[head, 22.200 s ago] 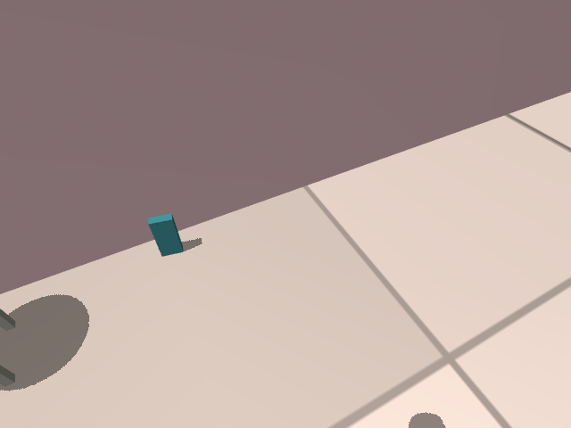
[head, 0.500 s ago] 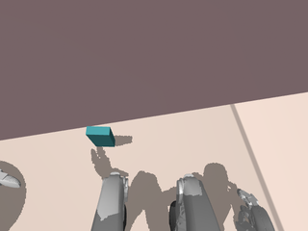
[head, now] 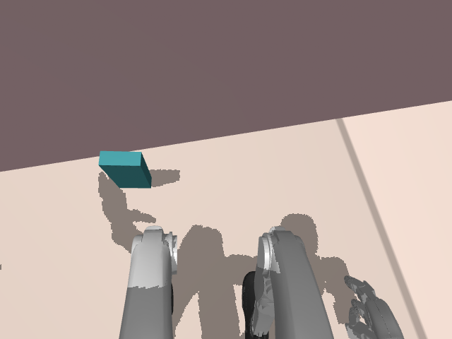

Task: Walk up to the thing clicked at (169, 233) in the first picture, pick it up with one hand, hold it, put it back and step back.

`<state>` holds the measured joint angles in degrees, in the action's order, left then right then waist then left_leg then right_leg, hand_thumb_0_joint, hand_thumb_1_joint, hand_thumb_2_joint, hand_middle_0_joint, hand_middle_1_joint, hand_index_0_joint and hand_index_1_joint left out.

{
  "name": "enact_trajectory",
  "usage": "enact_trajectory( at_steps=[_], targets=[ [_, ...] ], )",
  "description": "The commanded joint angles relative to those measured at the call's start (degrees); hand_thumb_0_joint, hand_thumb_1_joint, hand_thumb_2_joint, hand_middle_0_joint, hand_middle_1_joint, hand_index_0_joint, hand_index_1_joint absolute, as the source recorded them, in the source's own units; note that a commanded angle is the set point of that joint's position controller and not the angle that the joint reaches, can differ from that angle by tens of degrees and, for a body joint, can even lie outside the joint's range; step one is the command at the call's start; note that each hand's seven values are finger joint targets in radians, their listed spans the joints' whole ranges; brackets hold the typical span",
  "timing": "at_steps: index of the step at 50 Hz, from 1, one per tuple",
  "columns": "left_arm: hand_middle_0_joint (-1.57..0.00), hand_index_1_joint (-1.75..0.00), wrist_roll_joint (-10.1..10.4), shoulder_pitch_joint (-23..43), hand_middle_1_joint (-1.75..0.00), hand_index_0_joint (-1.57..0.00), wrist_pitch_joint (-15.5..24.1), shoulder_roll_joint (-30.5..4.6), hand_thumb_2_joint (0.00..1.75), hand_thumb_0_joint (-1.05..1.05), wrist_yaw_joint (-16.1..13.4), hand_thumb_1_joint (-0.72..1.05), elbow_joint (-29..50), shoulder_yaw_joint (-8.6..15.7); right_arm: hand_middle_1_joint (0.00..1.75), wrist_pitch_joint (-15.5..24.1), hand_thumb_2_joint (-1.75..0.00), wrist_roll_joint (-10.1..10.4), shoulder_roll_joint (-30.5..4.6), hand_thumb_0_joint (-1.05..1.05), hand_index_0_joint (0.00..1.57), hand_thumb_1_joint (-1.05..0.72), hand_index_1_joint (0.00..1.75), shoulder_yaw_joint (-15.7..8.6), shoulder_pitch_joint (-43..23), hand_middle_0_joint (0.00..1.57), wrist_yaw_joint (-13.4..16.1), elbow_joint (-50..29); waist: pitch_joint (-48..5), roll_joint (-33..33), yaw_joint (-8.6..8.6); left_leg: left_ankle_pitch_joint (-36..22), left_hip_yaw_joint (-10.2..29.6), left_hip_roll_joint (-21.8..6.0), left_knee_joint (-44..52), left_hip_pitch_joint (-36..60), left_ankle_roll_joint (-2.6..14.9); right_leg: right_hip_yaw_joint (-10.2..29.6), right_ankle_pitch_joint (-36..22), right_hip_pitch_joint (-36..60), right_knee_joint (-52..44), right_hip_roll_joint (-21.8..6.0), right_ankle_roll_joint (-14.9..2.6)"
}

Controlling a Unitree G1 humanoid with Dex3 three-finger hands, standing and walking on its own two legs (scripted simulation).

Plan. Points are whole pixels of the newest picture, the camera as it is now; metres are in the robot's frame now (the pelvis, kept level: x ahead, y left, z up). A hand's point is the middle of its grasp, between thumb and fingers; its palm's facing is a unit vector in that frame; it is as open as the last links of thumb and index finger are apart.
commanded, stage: go down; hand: left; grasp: from the side
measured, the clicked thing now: (129, 172) +0.48 +0.25 -0.35
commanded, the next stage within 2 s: approach in 0.66 s
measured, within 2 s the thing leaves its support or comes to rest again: neither
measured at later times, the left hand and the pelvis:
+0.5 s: hand out of the picture +0.38 +0.44 -0.03, palm faces +0.27 -0.96 -0.10, open 17.4 cm; pelvis -0.01 +0.00 -0.05, yaw -1 degrees
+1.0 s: hand out of the picture +0.38 +0.44 -0.07, palm faces +0.30 -0.95 -0.05, open 17.5 cm; pelvis -0.01 +0.01 -0.08, yaw -2 degrees
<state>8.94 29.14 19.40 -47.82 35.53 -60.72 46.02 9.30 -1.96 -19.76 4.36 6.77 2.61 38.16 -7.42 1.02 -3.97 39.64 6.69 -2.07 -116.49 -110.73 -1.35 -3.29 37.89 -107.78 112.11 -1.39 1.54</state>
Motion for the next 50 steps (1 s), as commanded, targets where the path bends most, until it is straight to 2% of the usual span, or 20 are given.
enact_trajectory(
  at_steps=[1, 2, 4, 5, 6, 8, 10, 18, 21, 26, 29, 30, 34, 35, 37, 38, 40, 44, 47, 50],
  targets=[
    [-0.06, -0.03, 2.04, 10.77, -0.04, -0.06, 3.22, -24.92, 0.01, 0.0, 0.92, -0.5, 10.76, 4.69, 0.3, 1.83, -0.91, 0.25, -12.92, 0.0, 0.2, -0.92, 0.3, -4.48, 7.11, 0.2, 1.0, -3.22, -34.26, -14.11, 2.31, -11.3, -2.18, 0.27, 15.11, 25.59, 2.21, -1.26, -8.31, 14.64, -8.85, 1.2, -3.69],
    [-0.06, -0.03, 2.09, 10.5, -0.04, -0.06, 3.18, -25.38, 0.01, 0.0, 1.06, -0.5, 10.57, 5.05, 0.3, 1.91, -0.91, 0.2, -13.12, 0.0, 0.2, -0.93, 0.3, -4.4, 7.02, 0.2, 1.06, -3.35, -35.28, -13.89, 2.74, -12.11, -2.04, 0.3, 14.81, 25.73, 2.17, -1.41, -8.79, 14.49, -8.21, 1.25, -3.72],
    [-0.06, -0.05, 1.77, 11.76, -0.05, -0.06, 3.15, -26.19, 0.02, 0.0, 1.4, -0.53, 9.87, 5.12, 0.3, 1.7, -0.91, 0.08, -13.34, 0.0, 0.2, -0.93, 0.3, -4.27, 7.66, 0.2, 1.0, -2.65, -34.78, -15.21, 1.95, -12.86, -1.77, 0.28, 13.91, 25.86, 2.05, -1.72, -9.22, 12.97, -7.01, 1.1, -3.78],
    [-0.06, -0.05, 1.67, 11.25, -0.05, -0.06, 3.15, -26.72, 0.02, 0.0, 1.36, -0.52, 10.14, 5.8, 0.3, 1.68, -0.91, 0.07, -13.74, 0.0, 0.2, -0.93, 0.3, -4.34, 7.62, 0.2, 0.98, -2.85, -34.85, -15.26, 2.68, -13.15, -1.37, 0.28, 14.14, 26.49, 1.97, -1.87, -9.39, 12.14, -6.56, 1.09, -3.85],
    [-0.06, -0.04, 1.64, 12.77, -0.05, -0.06, 3.11, -26.6, 0.02, 0.0, 1.63, -0.52, 10.76, 4.92, 0.3, 1.65, -0.91, 0.14, -13.76, 0.0, 0.2, -0.92, 0.3, -4.35, 7.1, 0.2, 0.97, -2.85, -34.31, -16.03, 2.49, -11.2, -1.14, 0.18, 14.27, 26.12, 1.96, -1.9, -8.16, 10.49, -6.26, 1.1, -3.88],
    [-0.06, -0.04, 1.65, 13.78, -0.05, -0.06, 3.01, -27.64, 0.02, 0.0, 1.43, -0.51, 9.83, 5.63, 0.3, 1.55, -0.9, 0.05, -13.66, 0.0, 0.2, -0.92, 0.3, -4.24, 7.32, 0.2, 0.93, -3.07, -33.23, -14.22, 1.91, -7.12, -1.63, 0.23, 13.74, 22.75, 2.21, -1.91, -5.72, 11.49, -6.36, 1.23, -3.54],
    [-0.06, -0.05, 1.85, 13.27, -0.05, -0.06, 3.06, -28.8, 0.02, 0.0, 1.53, -0.52, 9.74, 6.68, 0.3, 1.59, -0.91, -0.06, -13.75, 0.0, 0.2, -0.93, 0.3, -3.96, 7.43, 0.2, 0.74, -2.83, -34.59, -13.98, 2.51, -8.92, -2.31, 0.53, 12.28, 21.98, 2.33, -1.78, -7.1, 12.77, -5.73, 1.23, -3.54],
    [-0.06, -0.05, 1.79, 15.27, -0.05, -0.06, 2.63, -30.04, 0.02, 0.0, 2.31, -0.5, 9.21, 6.15, 0.3, 1.45, -0.9, 0.01, -14.05, 0.0, 0.2, -0.92, 0.3, -3.59, 7.07, 0.2, 0.52, -3.07, -33.17, -14.02, 1.85, -6.43, -2.79, 0.63, 10.44, 18.96, 2.58, -1.93, -4.98, 10.27, -4.59, 1.35, -3.47],
    [-0.06, -0.05, 1.72, 15.26, -0.05, -0.06, 2.51, -30.13, 0.03, 0.0, 2.44, -0.52, 7.98, 6.41, 0.3, 1.36, -0.91, -0.06, -13.97, 0.0, 0.2, -0.92, 0.3, -3.29, 7.81, 0.2, 0.48, -2.82, -33.25, -13.61, 1.42, -7.47, -2.55, 0.68, 9.55, 18.73, 2.51, -2.25, -5.74, 9.96, -3.75, 1.35, -3.47],
    [-0.06, -0.05, 1.58, 16.16, -0.05, -0.06, 2.56, -31.3, 0.03, 0.0, 2.81, -0.5, 8.85, 6.84, 0.3, 1.24, -0.91, -0.05, -14.55, 0.0, 0.2, -0.92, 0.3, -3.29, 7.93, 0.2, 0.27, -2.94, -33.89, -15.68, 1.69, -8.75, -2.13, 0.66, 9.22, 20.03, 2.21, -2.46, -6.61, 8.12, -2.24, 1.25, -3.73],
    [-0.06, -0.05, 1.66, 16.62, -0.05, -0.06, 2.57, -31.62, 0.03, 0.0, 2.88, -0.51, 8.72, 6.94, 0.3, 1.2, -0.91, 0.08, -14.53, 0.0, 0.2, -0.92, 0.3, -3.29, 8.04, 0.2, 0.22, -2.97, -32.84, -14.21, 1.55, -6.87, -2.2, 0.72, 8.74, 18.54, 2.49, -2.45, -5.33, 7.45, -2.53, 1.31, -3.55],
    [-0.06, -0.05, 1.59, 17.16, -0.06, -0.06, 2.72, -31.84, 0.04, 0.0, 2.95, -0.49, 9.01, 6.72, 0.3, 1.16, -0.9, 0.03, -14.68, 0.0, 0.2, -0.92, 0.3, -3.23, 8.03, 0.2, 0.19, -2.87, -32.41, -15.67, 1.38, -6.52, -2.12, 0.73, 9.05, 18.34, 2.39, -2.55, -5.09, 7.18, -2.06, 1.25, -3.63],
    [-0.05, -0.05, 1.88, 16.95, -0.05, -0.05, 2.73, -32.32, 0.04, 0.0, 3.19, -0.48, 8.56, 7.66, 0.3, 1.0, -0.91, -0.03, -14.9, 0.0, 0.2, -0.92, 0.3, -3.16, 8.23, 0.2, 0.12, -2.79, -33.29, -15.76, 1.53, -8.42, -2.1, 0.72, 7.9, 19.26, 2.26, -2.59, -6.45, 6.72, -1.2, 1.18, -3.62],
    [-0.06, -0.05, 1.77, 17.75, -0.05, -0.06, 2.86, -32.61, 0.04, 0.0, 3.23, -0.49, 9.29, 7.2, 0.3, 0.96, -0.91, -0.02, -14.96, 0.0, 0.2, -0.92, 0.3, -3.15, 7.97, 0.2, 0.1, -2.94, -32.64, -16.0, 1.34, -7.3, -1.89, 0.67, 8.19, 18.67, 2.26, -2.68, -5.56, 5.84, -0.91, 1.2, -3.68],
    [-0.06, -0.05, 2.02, 17.03, -0.05, -0.06, 2.75, -32.22, 0.04, 0.0, 3.4, -0.49, 8.01, 7.46, 0.3, 0.89, -0.91, -0.12, -14.71, 0.0, 0.2, -0.92, 0.3, -2.82, 7.89, 0.2, 0.01, -2.78, -33.21, -15.62, 1.45, -9.25, -2.36, 0.82, 7.08, 18.5, 2.38, -2.66, -6.91, 6.84, -0.75, 1.19, -3.67],
    [-0.08, -0.12, 1.89, 17.02, -0.09, -0.05, 2.72, -32.51, 0.09, 0.0, 3.41, -0.52, 8.17, 7.73, 0.3, 0.9, -0.91, -0.16, -14.89, 0.0, 0.2, -0.93, 0.3, -2.85, 8.33, 0.2, -0.04, -2.75, -33.49, -15.4, 1.27, -10.16, -2.11, 0.82, 7.1, 18.76, 2.34, -2.77, -7.62, 7.09, -0.52, 1.13, -3.64],
    [-0.1, -0.07, 1.84, 17.13, -0.06, -0.09, 3.06, -33.17, 0.0, 0.0, 3.63, -0.57, 7.44, 8.31, 0.3, 0.76, -0.9, -0.18, -15.19, 0.0, 0.2, -0.92, 0.3, -3.02, 8.2, 0.2, -0.13, -2.99, -32.24, -14.5, 1.12, -8.71, -1.87, 0.69, 6.9, 17.88, 2.38, -2.81, -6.38, 5.78, -0.39, 1.2, -3.58],
    [-0.1, -0.08, 3.74, 17.2, -0.07, -0.09, 5.94, -28.99, 0.0, 0.0, 4.58, -0.61, 2.54, 6.88, 0.3, 1.26, -0.9, -0.65, -15.19, 0.0, 0.2, -0.92, 0.3, -1.93, 6.61, 0.2, -0.47, -2.74, -26.52, -11.57, -0.86, -6.06, -1.76, 0.73, 3.86, 12.44, 2.69, -3.42, -4.41, 3.11, 0.75, 1.58, -3.43],
    [-0.11, -0.07, 5.18, 18.31, -0.07, -0.1, 9.38, -26.83, 0.0, 0.0, 4.98, -0.6, -0.84, 6.14, 0.3, 1.53, -0.9, -1.33, -15.81, 0.0, 0.2, -0.92, 0.3, -1.01, 6.3, 0.2, -0.83, -2.87, -25.57, -11.08, -2.77, -6.82, -1.33, 0.58, 1.37, 11.57, 2.53, -4.14, -5.13, 1.89, 2.57, 1.84, -3.34],
    [-0.1, -0.07, 5.69, 18.89, -0.07, -0.1, 12.57, -26.17, 0.0, 0.0, 4.46, -0.6, -4.42, 5.32, 0.3, 1.65, -0.9, -2.17, -16.26, 0.0, 0.2, -0.91, 0.3, 0.3, 5.15, 0.2, -1.3, -3.08, -24.7, -10.39, -2.98, -5.35, -0.92, 0.36, -0.35, 10.06, 2.37, -4.86, -3.96, 1.66, 4.07, 2.1, -3.28]
  ],
)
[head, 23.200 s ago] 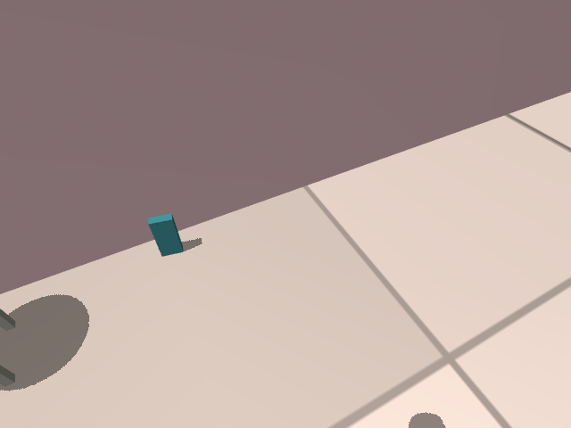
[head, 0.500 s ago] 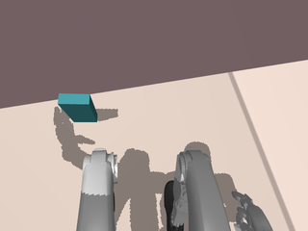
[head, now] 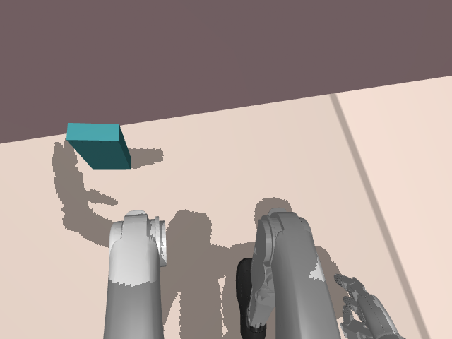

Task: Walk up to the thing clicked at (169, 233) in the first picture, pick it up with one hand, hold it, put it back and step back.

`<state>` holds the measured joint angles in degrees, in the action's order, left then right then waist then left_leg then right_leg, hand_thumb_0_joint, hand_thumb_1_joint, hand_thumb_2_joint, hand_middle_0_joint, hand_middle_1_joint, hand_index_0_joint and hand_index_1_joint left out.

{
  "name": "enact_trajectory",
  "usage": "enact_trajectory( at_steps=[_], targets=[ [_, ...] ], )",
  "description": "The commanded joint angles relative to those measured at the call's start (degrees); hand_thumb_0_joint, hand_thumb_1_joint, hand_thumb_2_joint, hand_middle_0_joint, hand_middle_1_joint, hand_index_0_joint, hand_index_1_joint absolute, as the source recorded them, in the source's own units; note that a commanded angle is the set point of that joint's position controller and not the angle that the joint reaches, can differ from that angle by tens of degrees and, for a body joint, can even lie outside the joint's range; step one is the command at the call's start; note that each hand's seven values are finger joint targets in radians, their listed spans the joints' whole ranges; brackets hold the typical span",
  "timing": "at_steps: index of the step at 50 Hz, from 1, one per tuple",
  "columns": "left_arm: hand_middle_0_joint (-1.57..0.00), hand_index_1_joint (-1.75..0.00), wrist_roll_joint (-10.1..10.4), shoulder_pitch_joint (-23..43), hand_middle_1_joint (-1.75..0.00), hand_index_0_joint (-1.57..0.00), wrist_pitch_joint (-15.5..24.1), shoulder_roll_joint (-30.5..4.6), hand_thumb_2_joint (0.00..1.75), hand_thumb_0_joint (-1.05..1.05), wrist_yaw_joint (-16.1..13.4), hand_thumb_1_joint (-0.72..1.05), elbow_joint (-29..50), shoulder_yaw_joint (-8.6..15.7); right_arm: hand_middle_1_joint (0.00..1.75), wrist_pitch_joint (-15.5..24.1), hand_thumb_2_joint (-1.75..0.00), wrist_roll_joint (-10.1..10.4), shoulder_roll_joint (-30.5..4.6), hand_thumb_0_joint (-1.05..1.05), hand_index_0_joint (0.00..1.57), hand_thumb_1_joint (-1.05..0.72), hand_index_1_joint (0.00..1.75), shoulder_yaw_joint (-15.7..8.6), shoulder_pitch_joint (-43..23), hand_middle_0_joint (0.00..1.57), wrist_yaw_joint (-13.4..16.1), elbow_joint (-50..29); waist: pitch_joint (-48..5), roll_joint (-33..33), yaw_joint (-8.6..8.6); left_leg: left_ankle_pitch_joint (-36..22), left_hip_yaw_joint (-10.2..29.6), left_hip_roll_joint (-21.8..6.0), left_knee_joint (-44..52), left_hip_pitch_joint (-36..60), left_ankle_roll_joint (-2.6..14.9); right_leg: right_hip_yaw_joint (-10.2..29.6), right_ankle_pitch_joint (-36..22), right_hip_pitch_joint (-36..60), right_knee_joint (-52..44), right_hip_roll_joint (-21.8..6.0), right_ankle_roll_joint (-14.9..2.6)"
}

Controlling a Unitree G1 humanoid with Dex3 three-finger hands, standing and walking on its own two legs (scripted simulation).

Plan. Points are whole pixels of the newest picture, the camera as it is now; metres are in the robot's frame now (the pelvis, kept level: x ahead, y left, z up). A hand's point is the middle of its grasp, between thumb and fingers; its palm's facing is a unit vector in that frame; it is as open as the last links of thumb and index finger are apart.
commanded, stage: approach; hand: left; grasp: from the side
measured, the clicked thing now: (104, 150) +0.48 +0.26 -0.27
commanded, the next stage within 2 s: close in in 0.30 s
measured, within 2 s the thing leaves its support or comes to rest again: neither
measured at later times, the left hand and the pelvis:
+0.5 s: hand (50, 168) +0.41 +0.34 -0.21, palm faces +0.21 -0.98 +0.01, open 17.6 cm; pelvis -0.01 +0.01 -0.08, yaw -5 degrees
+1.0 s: hand (85, 172) +0.42 +0.28 -0.23, palm faces +0.26 -0.97 +0.01, open 17.6 cm; pelvis -0.02 +0.01 -0.09, yaw -7 degrees
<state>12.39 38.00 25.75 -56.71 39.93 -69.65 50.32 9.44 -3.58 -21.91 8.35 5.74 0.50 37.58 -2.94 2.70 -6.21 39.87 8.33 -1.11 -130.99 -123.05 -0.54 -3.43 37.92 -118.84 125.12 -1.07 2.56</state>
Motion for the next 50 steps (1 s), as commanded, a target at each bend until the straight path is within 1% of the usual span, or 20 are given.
enact_trajectory(
  at_steps=[1, 6, 10, 11, 13, 14, 16, 19, 21, 24, 25, 26, 27, 29, 32, 34, 38, 41, 44, 50],
  targets=[
    [-0.1, -0.08, 2.14, 10.22, -0.08, -0.1, 7.25, -16.86, 0.0, 0.0, -0.2, -0.58, 3.02, 0.79, 0.3, 1.42, -0.9, -0.93, -14.37, 0.0, 0.2, -0.91, 0.3, -3.22, 6.13, 0.2, 0.62, -2.6, -29.46, -11.95, -1.4, -6.81, -2.24, -0.69, 13.39, 22.54, 1.35, -5.1, -5.13, 12.95, -8.03, 1.84, -4.26],
    [-0.11, -0.07, 0.43, 13.23, -0.07, -0.1, 12.42, -21.69, 0.0, 0.0, -2.68, -0.59, 3.77, 2.0, 0.3, -0.29, -0.9, -3.56, -15.66, 0.0, 0.2, -0.91, 0.3, -1.07, 4.61, 0.2, -0.29, -2.81, -31.7, -15.97, -1.47, -10.13, -2.56, -1.13, 9.14, 23.22, 0.76, -5.76, -7.74, 14.19, -4.67, 2.31, -4.21],
    [-0.1, -0.09, -1.39, 11.62, -0.09, -0.1, 15.93, -21.38, 0.0, 0.0, -4.49, -0.6, 5.44, 1.25, 0.3, -2.43, -0.9, -5.53, -16.99, 0.0, 0.2, -0.92, 0.3, 0.08, 2.1, 0.2, -0.96, -3.13, -31.01, -22.48, -1.57, -11.2, -1.34, -1.73, 8.58, 26.74, -0.33, -7.26, -8.56, 11.72, -1.21, 2.47, -4.48],
    [-0.1, -0.1, -1.81, 10.9, -0.09, -0.1, 16.88, -22.36, 0.0, 0.0, -5.18, -0.61, 6.07, 2.29, 0.3, -2.98, -0.9, -6.04, -17.44, 0.0, 0.2, -0.92, 0.3, 0.27, 1.71, 0.2, -1.12, -3.19, -31.95, -23.34, -1.39, -11.62, -1.01, -1.83, 7.96, 27.77, -0.44, -7.65, -8.77, 11.43, -0.69, 2.56, -4.44],
    [-0.1, -0.1, -1.63, 9.72, -0.1, -0.1, 18.48, -20.24, 0.0, 0.0, -6.05, -0.61, 6.65, 1.65, 0.3, -3.83, -0.9, -6.83, -17.86, 0.0, 0.2, -0.93, 0.3, 0.84, 0.73, 0.2, -1.42, -3.14, -31.38, -24.98, -2.13, -12.47, -0.57, -2.01, 7.27, 28.21, -0.76, -8.21, -9.53, 11.15, 0.61, 2.64, -4.43],
    [-0.1, -0.11, -1.53, 9.47, -0.11, -0.09, 19.04, -17.35, 0.0, 0.0, -6.55, -0.61, 6.44, 0.11, 0.3, -4.17, -0.9, -7.19, -17.69, 0.0, 0.2, -0.93, 0.3, 1.03, 0.22, 0.2, -1.64, -3.32, -30.37, -24.93, -2.95, -11.95, -0.15, -2.09, 7.05, 27.53, -0.88, -8.6, -9.34, 10.47, 1.11, 2.73, -4.42],
    [-0.09, -0.11, -1.56, 8.49, -0.12, -0.09, 20.22, -16.3, 0.01, 0.0, -8.01, -0.61, 6.14, -0.19, 0.3, -4.65, -0.91, -7.74, -18.24, 0.0, 0.2, -0.94, 0.3, 1.4, -0.84, 0.2, -1.87, -3.28, -29.77, -24.92, -3.23, -12.08, 0.39, -2.26, 6.01, 27.72, -0.96, -9.16, -9.63, 9.63, 1.83, 2.83, -4.33],
    [-0.09, -0.12, -1.31, 7.54, -0.12, -0.09, 22.48, -9.9, 0.02, 0.0, -9.51, -0.61, 5.18, -4.24, 0.3, -5.28, -0.91, -8.66, -18.33, 0.0, 0.2, -0.94, 0.3, 2.22, -2.46, 0.2, -2.31, -3.19, -27.57, -23.5, -5.21, -12.17, 0.87, -2.2, 3.94, 25.73, -0.88, -9.83, -10.74, 9.84, 2.62, 2.94, -4.14],
    [-0.09, -0.09, -1.18, 7.08, -0.1, -0.1, 24.1, -7.87, 0.0, 0.0, -11.01, -0.61, 3.91, -5.4, 0.3, -5.52, -0.91, -9.2, -18.35, 0.0, 0.2, -0.95, 0.3, 3.04, -3.01, 0.2, -2.74, -3.21, -26.36, -21.52, -6.07, -11.82, 1.19, -2.06, 2.55, 23.94, -0.69, -10.36, -11.17, 10.94, 2.58, 3.16, -3.89],
    [-0.09, -0.1, -1.57, 7.06, -0.11, -0.11, 27.04, -8.61, 0.0, 0.0, -14.09, -0.61, 4.47, -5.2, 0.3, -5.99, -0.91, -9.77, -18.65, 0.0, 0.2, -0.96, 0.3, 4.03, -4.95, 0.2, -3.41, -3.58, -24.24, -21.06, -5.58, -8.75, 1.87, -2.07, 2.08, 22.23, -0.73, -11.14, -9.1, 10.38, 3.36, 3.44, -3.82],
    [-0.09, -0.09, -1.57, 7.14, -0.11, -0.1, 27.84, -7.26, 0.0, 0.0, -15.18, -0.61, 4.16, -5.59, 0.3, -6.19, -0.91, -10.07, -18.75, 0.0, 0.2, -0.96, 0.3, 4.54, -5.12, 0.2, -3.78, -3.76, -23.68, -21.24, -6.32, -9.37, 2.0, -2.01, 1.9, 22.31, -0.8, -11.37, -9.9, 11.62, 3.44, 3.45, -3.61],
    [-0.09, -0.09, -1.56, 5.89, -0.11, -0.1, 28.68, -8.19, 0.0, 0.0, -16.44, -0.61, 3.78, -4.05, 0.3, -6.54, -0.91, -10.48, -19.05, 0.0, 0.2, -0.96, 0.3, 4.53, -5.03, 0.2, -4.07, -3.23, -23.89, -20.98, -5.76, -9.38, 2.12, -2.0, 1.44, 21.93, -0.81, -11.48, -10.02, 11.94, 3.81, 3.62, -3.6],
    [-0.09, -0.09, -1.74, 6.83, -0.11, -0.1, 29.56, -6.86, 0.0, 0.0, -17.45, -0.61, 4.5, -5.17, 0.3, -6.59, -0.91, -10.68, -18.92, 0.0, 0.2, -0.96, 0.3, 4.85, -6.02, 0.2, -4.35, -3.7, -23.51, -20.86, -5.96, -9.47, 2.24, -2.06, 1.35, 21.99, -0.93, -11.63, -10.07, 11.6, 3.96, 3.67, -3.6],
    [-0.09, -0.09, -2.22, 6.44, -0.1, -0.1, 30.72, -7.08, 0.0, 0.0, -19.93, -0.61, 3.7, -4.57, 0.3, -7.02, -0.91, -11.36, -18.91, 0.0, 0.2, -0.96, 0.3, 5.23, -5.91, 0.2, -4.87, -3.37, -22.72, -21.63, -6.04, -8.49, 2.01, -2.01, 0.81, 20.86, -0.84, -11.55, -9.9, 12.62, 3.79, 3.92, -3.52],
    [-0.09, -0.09, -3.57, 6.84, -0.1, -0.1, 32.15, -4.08, 0.0, 0.0, -22.86, -0.61, 3.26, -7.23, 0.3, -7.56, -0.91, -12.37, -18.88, 0.0, 0.2, -0.96, 0.3, 5.46, -6.91, 0.2, -5.59, -3.52, -20.55, -21.36, -7.32, -6.86, 2.43, -2.16, 0.79, 19.42, -0.88, -11.98, -9.16, 11.66, 3.96, 4.03, -3.53],
    [-0.09, -0.08, -4.02, 5.94, -0.09, -0.1, 32.74, -0.64, 0.0, 0.0, -24.09, -0.61, 1.29, -9.59, 0.3, -7.8, -0.91, -12.75, -18.93, 0.0, 0.2, -0.96, 0.3, 5.46, -7.73, 0.2, -6.03, -3.94, -18.62, -19.97, -8.46, -5.49, 3.03, -2.17, 0.99, 18.58, -0.92, -12.49, -8.41, 10.37, 4.12, 3.98, -3.49],
    [-0.08, -0.07, -4.29, 5.86, -0.08, -0.1, 34.1, 1.37, 0.0, 0.0, -25.25, -0.61, 1.04, -12.35, 0.3, -8.36, -0.91, -13.23, -19.05, 0.0, 0.2, -0.96, 0.3, 5.8, -7.73, 0.2, -6.65, -3.74, -18.86, -19.05, -9.33, -5.68, 3.49, -1.99, 0.26, 18.4, -0.81, -12.86, -9.13, 11.33, 4.3, 4.29, -3.27],
    [-0.08, -0.07, -3.82, 7.33, -0.08, -0.09, 34.78, 3.55, 0.0, 0.0, -26.33, -0.61, 0.15, -14.53, 0.3, -8.59, -0.91, -13.24, -18.89, 0.0, 0.2, -0.95, 0.3, 6.19, -8.77, 0.2, -6.97, -4.04, -16.47, -16.68, -10.18, -2.26, 3.62, -1.78, -0.2, 15.43, -0.32, -12.87, -6.91, 10.67, 3.56, 4.46, -3.05],
    [-0.08, -0.07, -4.14, 7.17, -0.08, -0.09, 35.66, 2.04, 0.0, 0.0, -27.84, -0.61, 0.88, -14.07, 0.3, -8.98, -0.91, -13.36, -18.82, 0.0, 0.2, -0.95, 0.3, 6.63, -9.34, 0.2, -7.25, -4.27, -16.55, -17.51, -8.9, -1.88, 4.06, -1.98, 0.23, 16.2, -0.62, -13.12, -6.48, 10.28, 4.14, 4.55, -3.19],
    [-0.07, -0.07, -5.16, 7.33, -0.08, -0.08, 37.5, 2.74, 0.02, 0.0, -30.88, -0.61, -0.22, -14.49, 0.3, -9.81, -0.91, -14.09, -18.63, 0.0, 0.2, -0.95, 0.3, 7.45, -10.21, 0.2, -7.64, -4.51, -15.48, -18.37, -9.27, -3.41, 4.46, -2.0, 0.07, 16.34, -0.87, -13.14, -8.02, 11.08, 4.93, 4.82, -3.3]
  ],
)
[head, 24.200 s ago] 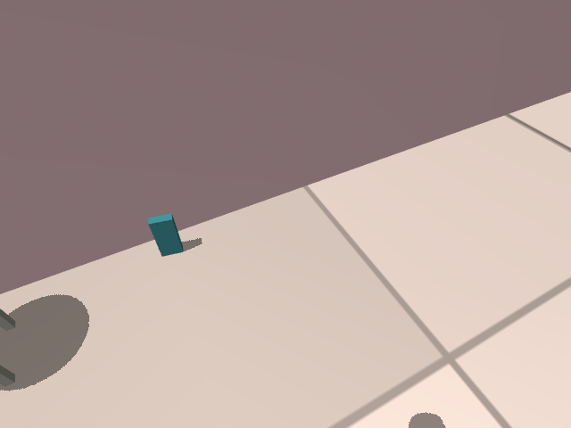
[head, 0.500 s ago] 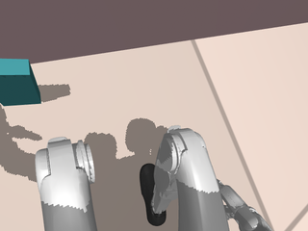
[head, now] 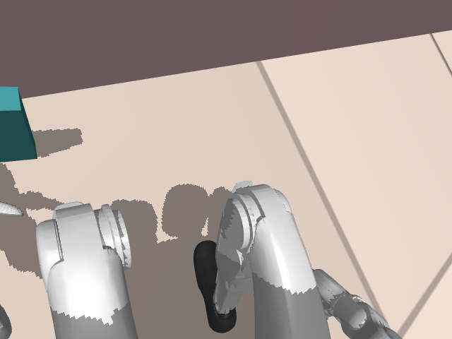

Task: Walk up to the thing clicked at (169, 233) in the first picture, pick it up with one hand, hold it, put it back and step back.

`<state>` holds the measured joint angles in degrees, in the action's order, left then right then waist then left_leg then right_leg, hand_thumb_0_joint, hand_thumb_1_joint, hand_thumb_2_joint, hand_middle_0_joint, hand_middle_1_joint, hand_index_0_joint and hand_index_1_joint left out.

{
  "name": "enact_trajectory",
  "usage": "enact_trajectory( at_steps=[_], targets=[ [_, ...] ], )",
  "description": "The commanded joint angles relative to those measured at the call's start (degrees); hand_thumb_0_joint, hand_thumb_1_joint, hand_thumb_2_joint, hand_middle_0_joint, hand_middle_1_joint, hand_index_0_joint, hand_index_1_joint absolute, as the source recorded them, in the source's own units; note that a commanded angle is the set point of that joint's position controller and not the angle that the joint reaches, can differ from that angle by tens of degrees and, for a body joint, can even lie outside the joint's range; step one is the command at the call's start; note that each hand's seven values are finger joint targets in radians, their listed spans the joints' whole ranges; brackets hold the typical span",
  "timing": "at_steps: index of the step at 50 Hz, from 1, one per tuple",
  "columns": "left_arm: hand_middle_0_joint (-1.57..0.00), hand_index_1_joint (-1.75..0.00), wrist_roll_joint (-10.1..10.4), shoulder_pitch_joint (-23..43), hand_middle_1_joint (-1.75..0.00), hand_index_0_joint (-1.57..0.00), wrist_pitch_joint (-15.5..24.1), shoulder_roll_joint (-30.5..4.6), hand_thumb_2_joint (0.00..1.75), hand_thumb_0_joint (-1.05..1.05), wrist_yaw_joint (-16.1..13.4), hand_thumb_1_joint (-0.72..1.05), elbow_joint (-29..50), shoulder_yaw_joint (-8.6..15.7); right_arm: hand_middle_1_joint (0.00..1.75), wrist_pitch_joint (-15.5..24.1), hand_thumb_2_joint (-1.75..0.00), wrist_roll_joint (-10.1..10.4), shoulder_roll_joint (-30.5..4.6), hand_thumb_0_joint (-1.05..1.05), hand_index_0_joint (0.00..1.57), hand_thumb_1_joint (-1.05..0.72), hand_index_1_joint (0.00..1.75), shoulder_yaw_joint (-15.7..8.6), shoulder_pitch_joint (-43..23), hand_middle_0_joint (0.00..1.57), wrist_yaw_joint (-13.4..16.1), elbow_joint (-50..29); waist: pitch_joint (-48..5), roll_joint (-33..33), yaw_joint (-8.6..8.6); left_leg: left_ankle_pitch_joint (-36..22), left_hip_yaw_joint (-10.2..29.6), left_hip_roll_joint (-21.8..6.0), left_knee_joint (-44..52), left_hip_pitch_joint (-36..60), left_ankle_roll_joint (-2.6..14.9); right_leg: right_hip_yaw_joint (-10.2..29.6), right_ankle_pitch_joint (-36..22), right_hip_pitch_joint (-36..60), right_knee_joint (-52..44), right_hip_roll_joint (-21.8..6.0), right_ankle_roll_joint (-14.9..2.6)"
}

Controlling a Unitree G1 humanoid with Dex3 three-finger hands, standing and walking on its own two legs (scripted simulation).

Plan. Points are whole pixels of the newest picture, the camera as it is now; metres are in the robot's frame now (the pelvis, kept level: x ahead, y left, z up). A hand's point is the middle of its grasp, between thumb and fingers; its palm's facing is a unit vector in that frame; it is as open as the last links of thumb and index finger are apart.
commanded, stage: close in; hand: left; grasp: from the side
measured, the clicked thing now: out of the picture +0.47 +0.30 -0.18
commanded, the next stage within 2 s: rest palm in 0.38 s
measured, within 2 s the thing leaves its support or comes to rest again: neither
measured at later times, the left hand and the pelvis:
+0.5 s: hand out of the picture +0.42 +0.30 -0.15, palm faces +0.41 -0.91 -0.01, open 17.6 cm; pelvis +0.00 +0.00 +0.00, yaw -1 degrees
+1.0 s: hand out of the picture +0.43 +0.30 -0.15, palm faces +0.44 -0.90 -0.01, open 14.1 cm; pelvis +0.00 +0.00 +0.00, yaw -2 degrees
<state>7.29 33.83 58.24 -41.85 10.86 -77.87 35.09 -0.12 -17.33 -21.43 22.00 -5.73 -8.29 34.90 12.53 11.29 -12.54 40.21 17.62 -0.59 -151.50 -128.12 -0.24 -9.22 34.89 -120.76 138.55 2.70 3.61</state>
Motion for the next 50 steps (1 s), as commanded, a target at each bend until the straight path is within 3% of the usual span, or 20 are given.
enact_trajectory(
  at_steps=[1, 9, 13, 23, 28, 29, 31, 35, 37, 41, 46, 47, 50],
  targets=[
    [-0.07, -0.07, -0.25, 11.23, -0.08, -0.08, 5.24, -11.73, 0.03, 0.0, -2.18, -0.61, 7.37, 0.72, 0.3, -0.34, -0.91, -0.46, -19.27, 0.0, 0.2, -0.95, 0.3, -6.26, 1.14, 0.2, 1.1, -2.0, -31.28, -26.52, -3.41, -3.85, -4.6, -2.54, 20.63, 21.75, -1.3, -7.6, -5.16, 13.05, -8.59, 0.97, -4.27],
    [-0.06, -0.07, -1.6, 12.08, -0.08, -0.07, 6.14, -9.85, 0.05, 0.0, -5.11, -0.61, 8.01, -2.08, 0.3, -1.09, -0.91, -1.13, -19.18, 0.0, 0.2, -0.94, 0.3, -5.72, 1.43, 0.2, 0.69, -1.6, -32.27, -27.9, -4.53, -6.21, -4.08, -2.62, 20.4, 23.4, -1.6, -7.93, -7.47, 13.85, -8.19, 1.04, -4.18],
    [-0.07, -0.09, -1.78, 11.78, -0.09, -0.08, 6.21, -9.79, 0.06, 0.0, -6.53, -0.61, 7.91, -2.26, 0.3, -1.5, -0.91, -1.29, -19.19, 0.0, 0.2, -0.94, 0.3, -5.36, 1.54, 0.2, 0.54, -1.57, -32.75, -27.5, -4.66, -7.5, -3.95, -2.6, 20.07, 23.58, -1.6, -8.1, -8.66, 14.87, -8.27, 1.2, -4.09],
    [-0.07, -0.09, -2.53, 12.7, -0.1, -0.08, 6.87, -9.62, 0.08, 0.0, -9.57, -0.61, 7.2, -3.24, 0.3, -2.01, -0.91, -1.51, -18.7, 0.0, 0.2, -0.94, 0.3, -4.86, 0.64, 0.2, 0.21, -1.78, -31.02, -25.92, -5.05, -4.52, -4.21, -2.54, 19.64, 21.04, -1.08, -8.22, -6.81, 15.09, -9.34, 1.57, -3.93],
    [-0.11, -0.11, -2.57, 13.39, -0.11, -0.11, 7.17, -10.0, 0.11, 0.0, -10.59, -0.55, 6.85, -3.27, 0.3, -2.17, -0.91, -1.62, -18.58, 0.0, 0.2, -0.92, 0.3, -4.12, 1.04, 0.2, 0.2, -1.69, -32.49, -26.47, -5.44, -6.73, -3.95, -2.63, 19.25, 22.18, -1.21, -8.47, -8.7, 16.48, -9.08, 1.76, -3.92],
    [-0.11, -0.1, -2.59, 11.62, -0.1, -0.1, 7.01, -10.09, 0.11, 0.0, -10.97, -0.52, 5.72, -2.5, 0.3, -2.27, -0.91, -1.67, -18.54, 0.0, 0.2, -0.92, 0.3, -4.14, 1.04, 0.2, 0.3, -1.69, -33.02, -25.82, -4.81, -7.79, -4.0, -2.66, 19.08, 22.54, -1.25, -8.45, -9.44, 16.88, -9.14, 1.87, -3.92],
    [-0.1, -0.1, -2.84, 14.28, -0.1, -0.09, 7.5, -10.85, 0.12, 0.0, -11.44, -0.55, 6.99, -2.99, 0.3, -2.4, -0.91, -1.67, -18.5, 0.0, 0.2, -0.92, 0.3, -3.97, 0.35, 0.2, 0.21, -2.05, -31.47, -26.28, -5.11, -5.32, -3.9, -2.71, 19.52, 21.58, -1.17, -8.6, -7.38, 15.47, -9.5, 1.88, -4.07],
    [-0.1, -0.11, -3.28, 13.78, -0.11, -0.1, 7.7, -10.94, 0.14, 0.0, -12.18, -0.47, 5.98, -3.07, 0.3, -2.52, -0.9, -1.94, -18.88, 0.0, 0.2, -0.91, 0.3, -3.65, 0.29, 0.2, 0.26, -1.92, -31.4, -26.57, -5.7, -6.76, -3.44, -2.92, 19.49, 22.39, -1.36, -8.99, -8.73, 16.06, -9.05, 1.88, -4.01],
    [-0.23, -0.21, -3.62, 14.43, -0.21, -0.23, 7.74, -12.03, 0.2, 0.0, -12.52, -0.33, 5.89, -2.75, 0.3, -2.78, -0.9, -2.1, -18.89, 0.0, 0.2, -0.92, 0.3, -3.38, 0.62, 0.2, 0.3, -1.74, -32.14, -27.13, -5.98, -7.78, -3.44, -2.92, 19.21, 23.2, -1.37, -8.95, -9.62, 16.87, -9.15, 1.9, -3.81],
    [-0.35, -0.31, -3.36, 14.82, -0.31, -0.35, 8.04, -12.79, 0.29, 0.0, -12.43, -0.22, 5.43, -2.46, 0.3, -2.97, -0.9, -2.22, -18.9, 0.0, 0.2, -0.91, 0.3, -2.98, 0.18, 0.2, 0.33, -2.12, -31.95, -26.6, -6.08, -6.06, -3.66, -2.93, 18.99, 22.24, -1.17, -8.98, -8.53, 17.22, -9.88, 2.12, -3.78],
    [-0.43, -0.38, -3.26, 15.71, -0.39, -0.44, 7.76, -12.91, 0.37, 0.0, -11.96, -0.06, 4.14, -3.42, 0.3, -3.05, -0.9, -2.11, -19.09, 0.0, 0.2, -0.9, 0.3, -2.47, -0.38, 0.2, 0.47, -2.3, -30.19, -26.76, -6.66, -5.37, -3.19, -3.13, 19.27, 21.71, -1.11, -9.31, -8.03, 16.25, -9.69, 2.18, -3.81],
    [-0.47, -0.42, -3.08, 15.02, -0.42, -0.47, 7.57, -13.46, 0.41, 0.0, -12.26, -0.02, 3.32, -2.24, 0.3, -3.22, -0.9, -2.13, -19.41, 0.0, 0.2, -0.91, 0.3, -2.48, 0.48, 0.2, 0.51, -2.2, -30.68, -26.28, -6.85, -5.99, -3.06, -3.07, 19.3, 22.0, -1.21, -9.52, -8.53, 17.25, -9.85, 2.07, -3.69],
    [-0.5, -0.45, -3.08, 16.07, -0.46, -0.51, 7.68, -13.9, 0.45, 0.0, -12.16, 0.07, 3.69, -2.62, 0.3, -3.28, -0.9, -2.31, -19.41, 0.0, 0.2, -0.9, 0.3, -2.19, 0.31, 0.2, 0.6, -2.29, -31.31, -26.55, -7.0, -7.07, -2.9, -3.22, 18.99, 22.74, -1.2, -9.47, -9.44, 17.36, -9.81, 2.13, -3.59]
  ],
)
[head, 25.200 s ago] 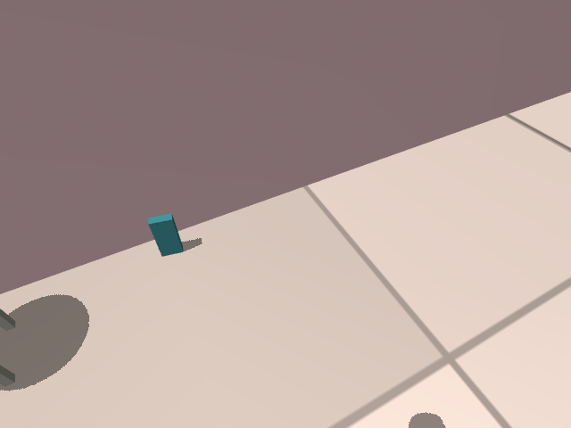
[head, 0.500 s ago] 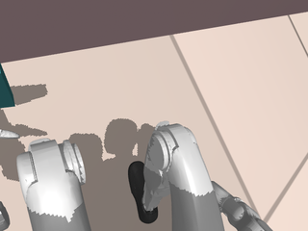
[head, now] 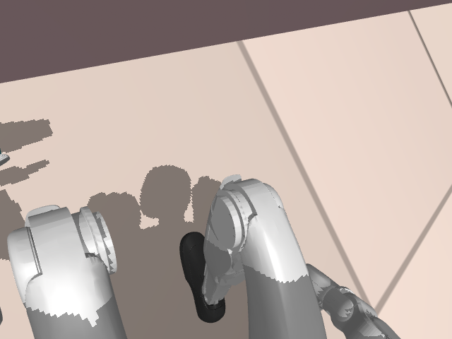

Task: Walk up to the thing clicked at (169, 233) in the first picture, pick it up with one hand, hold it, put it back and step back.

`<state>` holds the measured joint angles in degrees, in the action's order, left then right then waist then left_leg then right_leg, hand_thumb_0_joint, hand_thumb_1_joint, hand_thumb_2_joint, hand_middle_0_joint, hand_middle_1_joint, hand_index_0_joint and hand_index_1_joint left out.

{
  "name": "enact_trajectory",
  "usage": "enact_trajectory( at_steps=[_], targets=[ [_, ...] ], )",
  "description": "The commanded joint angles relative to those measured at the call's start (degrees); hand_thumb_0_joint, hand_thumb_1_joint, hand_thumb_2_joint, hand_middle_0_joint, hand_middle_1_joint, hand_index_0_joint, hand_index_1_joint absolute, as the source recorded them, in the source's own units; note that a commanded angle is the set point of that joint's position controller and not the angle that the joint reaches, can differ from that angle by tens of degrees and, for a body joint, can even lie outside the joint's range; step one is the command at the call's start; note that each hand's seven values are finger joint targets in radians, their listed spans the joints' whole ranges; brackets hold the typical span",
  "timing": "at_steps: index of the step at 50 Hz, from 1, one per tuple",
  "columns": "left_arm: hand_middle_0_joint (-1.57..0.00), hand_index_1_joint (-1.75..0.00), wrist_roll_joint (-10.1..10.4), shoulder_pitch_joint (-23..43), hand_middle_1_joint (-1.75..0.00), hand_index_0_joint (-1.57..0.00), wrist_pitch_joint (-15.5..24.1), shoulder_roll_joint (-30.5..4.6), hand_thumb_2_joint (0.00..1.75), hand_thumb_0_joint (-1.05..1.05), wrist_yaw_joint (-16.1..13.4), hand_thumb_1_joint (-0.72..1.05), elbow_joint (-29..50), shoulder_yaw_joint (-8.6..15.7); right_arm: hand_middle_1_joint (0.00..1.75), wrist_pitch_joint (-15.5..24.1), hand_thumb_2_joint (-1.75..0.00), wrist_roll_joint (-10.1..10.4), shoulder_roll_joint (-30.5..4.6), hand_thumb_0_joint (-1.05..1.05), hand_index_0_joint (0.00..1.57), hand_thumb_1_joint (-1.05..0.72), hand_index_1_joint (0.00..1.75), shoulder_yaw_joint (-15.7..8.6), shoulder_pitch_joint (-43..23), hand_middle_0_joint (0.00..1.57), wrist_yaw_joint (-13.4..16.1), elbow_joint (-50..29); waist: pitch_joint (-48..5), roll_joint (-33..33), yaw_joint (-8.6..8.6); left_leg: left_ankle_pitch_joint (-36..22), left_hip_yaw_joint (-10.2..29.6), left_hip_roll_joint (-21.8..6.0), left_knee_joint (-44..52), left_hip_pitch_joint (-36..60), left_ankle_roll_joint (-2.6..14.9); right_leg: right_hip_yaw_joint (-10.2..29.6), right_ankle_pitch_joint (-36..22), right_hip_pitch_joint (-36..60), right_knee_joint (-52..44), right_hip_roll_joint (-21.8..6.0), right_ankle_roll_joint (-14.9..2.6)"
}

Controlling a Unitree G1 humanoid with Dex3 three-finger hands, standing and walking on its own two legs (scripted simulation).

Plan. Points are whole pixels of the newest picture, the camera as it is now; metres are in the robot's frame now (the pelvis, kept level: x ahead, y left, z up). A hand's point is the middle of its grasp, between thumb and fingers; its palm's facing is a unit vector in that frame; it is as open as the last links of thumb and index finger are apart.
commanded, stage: close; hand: left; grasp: from the side
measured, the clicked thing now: out of the picture +0.46 +0.31 -0.18
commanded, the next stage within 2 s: settle in 0.74 s
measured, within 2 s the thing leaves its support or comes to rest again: leaves its support in 1.24 s
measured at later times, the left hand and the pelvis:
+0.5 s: hand out of the picture +0.43 +0.32 -0.16, palm faces +0.47 -0.88 -0.02, open 9.2 cm; pelvis +0.00 +0.00 +0.00, yaw -1 degrees
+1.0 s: hand out of the picture +0.43 +0.33 -0.16, palm faces +0.44 -0.90 -0.02, open 8.3 cm; pelvis +0.00 +0.01 +0.01, yaw -1 degrees
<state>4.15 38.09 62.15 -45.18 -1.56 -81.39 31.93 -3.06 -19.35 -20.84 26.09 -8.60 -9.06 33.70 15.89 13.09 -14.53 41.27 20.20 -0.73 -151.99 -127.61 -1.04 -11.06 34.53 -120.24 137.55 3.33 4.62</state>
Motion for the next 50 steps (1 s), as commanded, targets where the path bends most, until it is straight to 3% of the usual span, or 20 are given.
enact_trajectory(
  at_steps=[1, 4, 5, 7, 8, 10, 11, 13, 16, 20, 23, 29, 32, 35, 40, 44, 46, 50],
  targets=[
    [-0.53, -0.47, -0.16, 11.9, -0.48, -0.53, 3.75, -10.74, 0.46, 0.0, 0.34, 0.1, 7.1, 0.29, 0.3, -0.5, -0.9, -0.32, -19.93, 0.0, 0.2, -0.9, 0.3, -6.04, 3.23, 0.2, 1.38, -1.13, -34.44, -28.64, -5.08, -7.92, -5.3, -3.13, 19.7, 22.1, -0.51, -7.79, -8.82, 16.74, -8.72, 1.54, -4.7],
    [-0.58, -0.53, -0.53, 11.68, -0.54, -0.59, 3.34, -11.34, 0.53, 0.0, 0.65, 0.19, 6.47, 0.08, 0.3, -0.57, -0.89, -0.35, -19.96, 0.0, 0.2, -0.89, 0.3, -6.09, 3.14, 0.2, 1.56, -0.96, -33.46, -28.21, -5.22, -7.29, -5.57, -3.28, 19.52, 21.67, -0.31, -7.56, -8.43, 16.59, -9.12, 1.59, -4.66],
    [-0.6, -0.54, -0.5, 13.25, -0.54, -0.6, 3.47, -10.28, 0.53, 0.0, 0.88, 0.22, 7.11, -1.31, 0.3, -0.57, -0.89, -0.29, -19.83, 0.0, 0.2, -0.89, 0.3, -5.85, 2.5, 0.2, 1.47, -1.45, -32.48, -28.21, -5.77, -6.29, -5.31, -3.25, 19.85, 20.94, -0.31, -7.76, -7.61, 15.71, -9.1, 1.51, -4.62],
    [-0.64, -0.57, -0.25, 12.26, -0.58, -0.64, 3.33, -11.19, 0.56, 0.0, 1.07, 0.27, 6.57, -0.11, 0.3, -0.6, -0.89, -0.29, -20.15, 0.0, 0.2, -0.89, 0.3, -6.08, 2.99, 0.2, 1.61, -1.09, -33.51, -28.61, -5.42, -7.65, -5.12, -3.42, 19.83, 22.58, -0.5, -7.83, -8.73, 16.1, -8.84, 1.53, -4.62],
    [-0.65, -0.58, -0.08, 12.89, -0.59, -0.65, 3.27, -9.98, 0.57, 0.0, 1.29, 0.27, 6.3, -1.47, 0.3, -0.65, -0.89, -0.31, -19.98, 0.0, 0.2, -0.89, 0.3, -5.75, 2.83, 0.2, 1.62, -1.39, -33.54, -28.26, -5.94, -7.18, -5.02, -3.39, 19.66, 22.35, -0.47, -7.94, -8.38, 15.93, -9.08, 1.66, -4.6],
    [-0.69, -0.62, 0.01, 13.2, -0.63, -0.7, 3.37, -11.08, 0.61, 0.0, 1.2, 0.36, 6.64, -0.69, 0.3, -0.75, -0.89, -0.37, -20.18, 0.0, 0.2, -0.89, 0.3, -5.67, 3.09, 0.2, 1.68, -1.25, -33.71, -28.97, -5.72, -7.85, -4.63, -3.45, 20.04, 22.84, -0.6, -8.11, -8.94, 16.4, -8.83, 1.58, -4.58],
    [-0.7, -0.64, -0.16, 13.18, -0.65, -0.71, 3.13, -10.43, 0.63, 0.0, 1.32, 0.37, 5.65, -1.53, 0.3, -0.85, -0.89, -0.39, -20.13, 0.0, 0.2, -0.89, 0.3, -5.49, 3.07, 0.2, 1.69, -1.01, -33.44, -28.96, -6.12, -8.62, -4.44, -3.53, 20.02, 23.15, -0.71, -8.12, -9.57, 16.26, -8.67, 1.49, -4.56],
    [-0.76, -0.7, -0.05, 14.38, -0.72, -0.76, 3.07, -9.67, 0.67, 0.0, 1.43, 0.34, 5.19, -2.34, 0.3, -0.96, -0.89, -0.31, -20.33, 0.0, 0.2, -0.89, 0.3, -5.42, 2.77, 0.2, 1.76, -1.22, -31.96, -28.11, -6.93, -7.84, -4.24, -3.49, 19.91, 22.15, -0.54, -8.22, -9.17, 15.41, -8.78, 1.43, -4.52],
    [-0.82, -0.78, 0.05, 14.59, -0.79, -0.83, 3.08, -11.43, 0.74, 0.0, 1.23, 0.35, 4.29, -1.66, 0.3, -1.18, -0.89, -0.37, -20.31, 0.0, 0.2, -0.89, 0.3, -4.88, 2.71, 0.2, 1.79, -1.67, -32.43, -28.06, -6.6, -7.46, -4.31, -3.39, 19.74, 22.0, -0.4, -8.23, -8.76, 16.42, -9.31, 1.61, -4.45],
    [-0.9, -0.86, -0.18, 15.24, -0.87, -0.91, 3.11, -9.75, 0.82, 0.0, 1.72, 0.39, 3.96, -3.14, 0.3, -1.3, -0.89, -0.6, -20.46, 0.0, 0.2, -0.89, 0.3, -4.93, 2.31, 0.2, 1.78, -1.78, -31.43, -28.49, -7.37, -7.1, -3.81, -3.59, 20.38, 22.83, -0.68, -8.39, -8.55, 15.61, -9.12, 1.52, -4.45],
    [-0.95, -0.93, -0.52, 13.88, -0.94, -0.97, 3.02, -10.96, 0.87, 0.0, 1.9, 0.37, 3.37, -2.74, 0.3, -1.5, -0.89, -0.57, -20.71, 0.0, 0.2, -0.89, 0.3, -4.88, 2.21, 0.2, 1.81, -2.08, -31.34, -28.5, -6.8, -6.53, -3.74, -3.48, 20.47, 22.53, -0.67, -8.67, -7.94, 15.63, -9.21, 1.52, -4.49],
    [-1.03, -1.0, -0.05, 14.07, -1.01, -1.05, 2.9, -8.32, 0.91, 0.0, 2.2, 0.38, 4.79, -4.57, 0.3, -1.37, -0.89, -0.48, -20.52, 0.0, 0.2, -0.89, 0.3, -5.16, 1.9, 0.2, 1.68, -1.95, -31.36, -28.58, -7.01, -6.59, -3.77, -3.26, 20.5, 23.14, -0.64, -8.45, -8.27, 15.25, -9.49, 1.55, -4.49],
    [-1.09, -1.06, -0.25, 14.77, -1.07, -1.1, 2.78, -10.11, 0.96, 0.0, 2.05, 0.36, 4.92, -3.72, 0.3, -1.53, -0.89, -0.38, -20.75, 0.0, 0.2, -0.89, 0.3, -5.09, 2.27, 0.2, 1.78, -1.64, -32.17, -29.37, -6.94, -7.56, -3.28, -3.41, 20.92, 24.26, -0.93, -8.61, -9.04, 15.43, -9.26, 1.42, -4.51],
    [-1.12, -1.11, -0.25, 14.43, -1.12, -1.13, 2.61, -8.85, 1.0, 0.0, 1.8, 0.35, 6.04, -4.2, 0.3, -1.72, -0.89, -0.47, -20.44, 0.0, 0.2, -0.89, 0.3, -5.18, 2.13, 0.2, 1.82, -1.45, -32.33, -29.98, -6.68, -9.43, -3.39, -3.36, 20.83, 24.82, -1.01, -8.36, -10.29, 15.67, -9.06, 1.31, -4.54],
    [-1.19, -1.19, -0.89, 14.52, -1.2, -1.2, 2.76, -10.6, 1.08, 0.0, 1.37, 0.36, 5.6, -3.06, 0.3, -2.14, -0.89, -0.64, -20.49, 0.0, 0.2, -0.9, 0.3, -4.95, 1.74, 0.2, 1.64, -2.08, -32.03, -30.18, -6.66, -9.1, -3.15, -3.44, 21.17, 24.27, -1.08, -8.53, -9.74, 15.81, -8.84, 1.28, -4.57],
    [-1.29, -1.35, -0.6, 14.02, -1.33, -1.29, 2.71, -9.65, 1.21, 0.0, 1.73, 0.33, 6.11, -3.32, 0.3, -2.21, -0.9, -0.54, -20.54, 0.0, 0.2, -0.92, 0.3, -5.14, 1.11, 0.2, 1.61, -2.38, -30.96, -29.87, -6.65, -7.25, -3.1, -3.48, 21.54, 23.67, -1.07, -8.67, -8.29, 14.71, -9.05, 1.21, -4.65],
    [-1.32, -1.39, -0.61, 14.82, -1.38, -1.32, 2.87, -10.82, 1.24, 0.0, 1.97, 0.34, 8.44, -2.76, 0.3, -2.19, -0.9, -0.41, -20.76, 0.0, 0.2, -0.92, 0.3, -5.49, 1.21, 0.2, 1.63, -2.22, -32.17, -31.42, -6.09, -7.41, -2.94, -3.59, 22.06, 25.16, -1.31, -8.53, -8.37, 14.47, -8.68, 1.01, -4.66],
    [-1.37, -1.44, 0.31, 14.92, -1.43, -1.37, 2.1, -9.89, 1.27, 0.0, 2.42, 0.33, 11.18, -2.53, 0.3, -2.13, -0.9, -0.16, -20.49, 0.0, 0.2, -0.92, 0.3, -5.88, 2.01, 0.2, 1.68, -2.06, -34.97, -31.9, -5.65, -9.71, -3.54, -3.5, 21.4, 26.21, -1.21, -7.97, -10.16, 15.68, -8.66, 1.11, -4.69]
  ],
)
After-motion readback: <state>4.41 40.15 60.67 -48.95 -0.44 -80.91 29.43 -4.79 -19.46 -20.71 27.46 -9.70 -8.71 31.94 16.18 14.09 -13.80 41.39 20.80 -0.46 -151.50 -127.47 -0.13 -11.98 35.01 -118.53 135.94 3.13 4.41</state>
